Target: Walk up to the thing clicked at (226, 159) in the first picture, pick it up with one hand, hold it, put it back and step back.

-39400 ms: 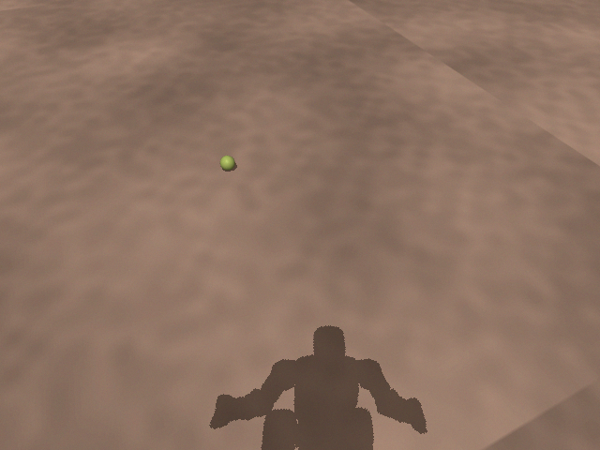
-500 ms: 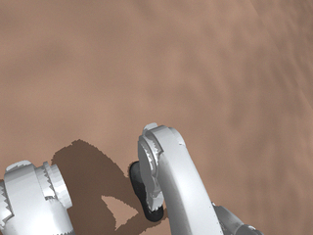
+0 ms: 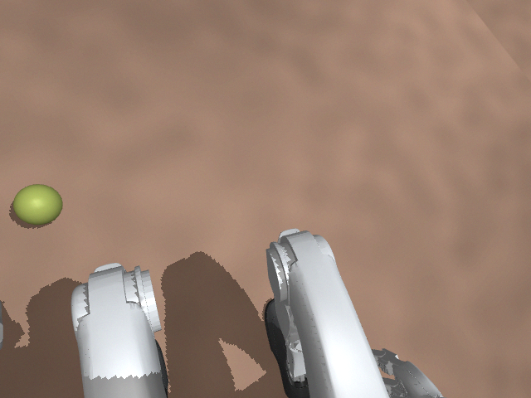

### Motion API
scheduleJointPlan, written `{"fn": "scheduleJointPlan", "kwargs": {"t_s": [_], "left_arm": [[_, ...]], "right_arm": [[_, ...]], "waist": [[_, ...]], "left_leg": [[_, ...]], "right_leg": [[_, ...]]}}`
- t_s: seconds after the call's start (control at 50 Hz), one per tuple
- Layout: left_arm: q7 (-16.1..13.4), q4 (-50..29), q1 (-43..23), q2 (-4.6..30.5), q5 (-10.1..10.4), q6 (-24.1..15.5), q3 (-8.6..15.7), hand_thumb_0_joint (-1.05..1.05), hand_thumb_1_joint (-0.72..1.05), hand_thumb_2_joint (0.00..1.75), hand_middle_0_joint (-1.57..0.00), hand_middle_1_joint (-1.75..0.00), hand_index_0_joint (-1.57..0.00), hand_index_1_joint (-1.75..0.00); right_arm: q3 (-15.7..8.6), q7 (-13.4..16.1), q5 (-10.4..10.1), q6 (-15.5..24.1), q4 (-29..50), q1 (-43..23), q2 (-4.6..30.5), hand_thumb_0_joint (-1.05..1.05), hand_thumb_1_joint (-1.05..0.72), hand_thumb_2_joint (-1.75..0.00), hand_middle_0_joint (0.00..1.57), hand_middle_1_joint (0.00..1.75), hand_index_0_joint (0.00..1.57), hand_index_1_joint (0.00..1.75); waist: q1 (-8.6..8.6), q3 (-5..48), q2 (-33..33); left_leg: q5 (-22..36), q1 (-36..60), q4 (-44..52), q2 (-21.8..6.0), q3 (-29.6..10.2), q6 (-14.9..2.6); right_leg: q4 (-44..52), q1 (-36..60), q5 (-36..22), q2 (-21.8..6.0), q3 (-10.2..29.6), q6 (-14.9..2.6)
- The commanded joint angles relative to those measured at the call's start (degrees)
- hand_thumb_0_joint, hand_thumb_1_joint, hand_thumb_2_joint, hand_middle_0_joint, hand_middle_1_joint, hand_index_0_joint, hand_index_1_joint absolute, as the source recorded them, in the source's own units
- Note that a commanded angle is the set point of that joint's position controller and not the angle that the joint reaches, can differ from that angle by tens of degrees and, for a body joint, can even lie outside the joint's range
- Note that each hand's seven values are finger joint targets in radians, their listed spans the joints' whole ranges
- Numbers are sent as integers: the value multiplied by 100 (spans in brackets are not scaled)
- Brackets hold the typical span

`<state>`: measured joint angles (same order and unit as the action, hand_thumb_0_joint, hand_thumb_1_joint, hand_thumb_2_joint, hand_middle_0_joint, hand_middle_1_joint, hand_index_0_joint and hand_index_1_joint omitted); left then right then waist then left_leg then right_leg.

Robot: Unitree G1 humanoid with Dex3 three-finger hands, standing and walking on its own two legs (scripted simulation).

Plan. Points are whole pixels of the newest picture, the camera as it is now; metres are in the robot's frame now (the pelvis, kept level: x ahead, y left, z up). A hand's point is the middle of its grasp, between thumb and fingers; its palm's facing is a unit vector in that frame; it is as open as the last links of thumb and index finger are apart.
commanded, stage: withdraw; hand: left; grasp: from above
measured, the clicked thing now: (38, 204) +0.46 +0.33 -0.29
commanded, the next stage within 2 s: home in 0.50 s
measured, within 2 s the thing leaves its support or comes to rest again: neither
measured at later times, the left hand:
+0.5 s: hand (12, 192) +0.44 +0.32 -0.16, palm faces -0.40 -0.08 -0.91, open 14.1 cm
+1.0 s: hand out of the picture +0.37 +0.33 -0.03, palm faces -0.35 -0.45 -0.82, open 11.0 cm
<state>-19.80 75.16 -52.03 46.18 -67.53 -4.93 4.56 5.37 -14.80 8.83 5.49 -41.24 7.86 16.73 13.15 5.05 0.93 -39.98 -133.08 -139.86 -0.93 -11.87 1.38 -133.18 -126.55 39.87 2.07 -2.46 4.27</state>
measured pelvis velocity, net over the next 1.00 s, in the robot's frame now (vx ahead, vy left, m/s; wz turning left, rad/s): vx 0.00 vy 0.00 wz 0.07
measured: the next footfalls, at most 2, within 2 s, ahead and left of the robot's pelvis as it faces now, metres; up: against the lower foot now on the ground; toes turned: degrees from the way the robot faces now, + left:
none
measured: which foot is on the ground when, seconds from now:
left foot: down 0.00-1.00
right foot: down 0.00-1.00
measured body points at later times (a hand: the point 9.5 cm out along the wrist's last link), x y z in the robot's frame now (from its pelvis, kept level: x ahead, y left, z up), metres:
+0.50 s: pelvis -0.01 -0.01 -0.01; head +0.21 +0.09 +0.37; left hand +0.46 +0.32 -0.11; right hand +0.07 -0.29 -0.09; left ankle +0.07 +0.13 -0.29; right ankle +0.10 -0.14 -0.29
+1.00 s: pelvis +0.00 +0.00 +0.08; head +0.20 +0.06 +0.48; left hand +0.39 +0.35 +0.02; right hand +0.10 -0.27 -0.04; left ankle +0.07 +0.13 -0.29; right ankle +0.10 -0.14 -0.29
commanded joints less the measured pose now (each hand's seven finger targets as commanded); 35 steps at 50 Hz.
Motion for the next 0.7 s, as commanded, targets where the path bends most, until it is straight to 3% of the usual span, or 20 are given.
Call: {"fn": "scheduleJointPlan", "kwargs": {"t_s": [0.0, 0.02, 0.08, 0.12, 0.18, 0.24, 0.26, 0.32, 0.36, 0.46, 0.5, 0.52, 0.58, 0.62, 0.68], "left_arm": [[769, -659, -1738, 619, 449, -15, -394, 0, -56, 103, -7, -103, -6, -104], [964, -526, -1492, 698, 477, -47, -384, 0, -56, 103, -7, -103, -6, -104], [1347, -741, -1416, 996, 511, -281, -287, 0, -54, 103, -8, -102, -7, -103], [1430, -828, -1471, 1087, 500, -516, -208, 0, -54, 103, -8, -101, -7, -102], [1385, -1071, -1768, 1505, 381, -1026, 31, 0, -55, 103, -8, -101, -7, -102], [1042, -1065, -2119, 1650, 112, -1507, 153, 0, -56, 103, -8, -101, -6, -102], [858, -929, -2125, 1656, -1, -1586, 169, 0, -56, 103, -7, -101, -6, -102], [300, -503, -2232, 1304, -347, -1675, 1, 0, -54, 101, -7, -102, -7, -102], [-36, -345, -2499, 1364, -549, -1639, 16, 0, -53, 101, -7, -102, -7, -102], [-754, -594, -2833, 1920, -767, -1216, 548, 0, -52, 99, -8, -99, -8, -99], [-870, -505, -2898, 2005, -766, -962, 591, 0, -52, 98, -8, -99, -8, -99], [-913, -560, -2934, 2297, -771, -857, 800, 0, -51, 98, -9, -98, -9, -98], [-809, -374, -2666, 2280, -649, -511, 766, 0, -49, 96, -11, -95, -11, -95], [-576, -168, -2364, 2066, -481, -328, 612, 0, -33, 86, -24, -79, -21, -79], [-41, -448, -1990, 2040, -1, -169, 618, 0, -25, 81, -22, -59, -20, -61]], "right_arm": [[-653, 267, -244, -202, 229, 1130, 1549, 0, -91, -91, 20, 30, 20, 30], [-652, 338, -255, -245, 289, 1124, 1598, 0, -91, -91, 20, 30, 20, 30], [-645, 566, -322, -343, 428, 1044, 1557, 0, -91, -90, 20, 30, 20, 30], [-574, 678, -325, -389, 491, 998, 1442, 0, -91, -90, 20, 30, 20, 30], [-433, 786, -303, -424, 459, 973, 1337, 0, -91, -90, 20, 30, 20, 30], [-329, 847, -210, -452, 375, 959, 1313, 0, -91, -90, 20, 30, 20, 30], [-306, 854, -168, -475, 355, 888, 1322, 0, -91, -90, 20, 30, 20, 30], [-284, 831, -55, -550, 302, 903, 1404, 0, -90, -90, 20, 30, 20, 30], [-283, 824, 4, -554, 237, 1000, 1435, 0, -90, -90, 20, 30, 20, 30], [-450, 828, 85, -472, 144, 1060, 1602, 0, -90, -90, 20, 30, 20, 30], [-454, 822, 96, -418, 134, 1076, 1537, 0, -90, -90, 20, 30, 20, 30], [-478, 819, 88, -401, 133, 1065, 1567, 0, -90, -90, 20, 30, 20, 30], [-478, 802, 35, -354, 158, 1054, 1512, 0, -91, -90, 20, 30, 20, 30], [-456, 784, -10, -321, 139, 1145, 1448, 0, -88, -89, 20, 30, 20, 30], [-564, 769, -131, -317, 174, 1240, 1412, 0, -89, -90, 20, 30, 20, 30]], "waist": [[273, 2707, 1079], [262, 2468, 897], [82, 2468, 570], [37, 2556, 488], [-25, 2863, 669], [44, 3143, 970], [-10, 3233, 1051], [155, 3098, 1499], [199, 3086, 1866], [91, 3874, 2500], [145, 3925, 2547], [36, 4110, 2540], [-48, 4203, 2425], [-56, 4095, 2130], [-177, 4052, 1726]], "left_leg": [[431, 2420, 1956, 44, 629, -312], [302, 2334, 2010, 74, 620, -320], [189, 2296, 2060, 126, 725, -325], [262, 2269, 2013, 140, 802, -333], [460, 2303, 1869, 127, 872, -329], [680, 2482, 1661, 112, 877, -309], [763, 2609, 1626, 102, 893, -291], [759, 2892, 1646, 111, 886, -219], [714, 3114, 1715, 99, 860, -160], [1023, 3690, 1736, 101, 889, -98], [1010, 3595, 1678, 80, 931, -125], [1015, 3560, 1679, 88, 954, -149], [992, 3446, 1707, 103, 1019, -210], [946, 3275, 1746, 116, 1027, -256], [819, 2965, 1903, 146, 1033, -332]], "right_leg": [[1732, 1687, -818, 200, -646, -584], [1838, 1745, -658, 170, -642, -601], [1972, 1950, -435, 116, -544, -629], [1985, 2075, -453, 104, -492, -626], [1879, 2183, -658, 86, -432, -574], [1707, 2072, -946, 82, -453, -541], [1656, 2037, -995, 106, -447, -559], [1501, 1592, -993, 102, -610, -597], [1414, 1422, -903, 107, -686, -646], [1108, 1202, -1234, 36, -806, -649], [1131, 1250, -1251, 32, -736, -646], [1153, 1295, -1253, 28, -714, -643], [1267, 1461, -1264, 22, -638, -631], [1401, 1656, -1216, 55, -614, -618], [1625, 2050, -1065, 71, -567, -581]]}}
